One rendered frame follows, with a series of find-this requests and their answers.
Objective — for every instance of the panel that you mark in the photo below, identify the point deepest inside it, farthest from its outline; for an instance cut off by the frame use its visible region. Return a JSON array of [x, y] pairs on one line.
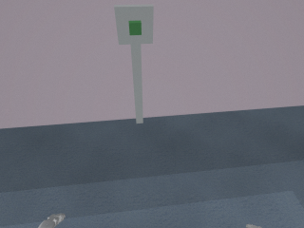
[[145, 14]]

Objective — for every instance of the left robot hand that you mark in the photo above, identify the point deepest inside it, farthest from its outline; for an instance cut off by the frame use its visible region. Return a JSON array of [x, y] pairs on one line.
[[52, 221]]

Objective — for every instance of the button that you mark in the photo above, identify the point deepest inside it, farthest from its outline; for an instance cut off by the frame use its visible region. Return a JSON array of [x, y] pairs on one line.
[[135, 27]]

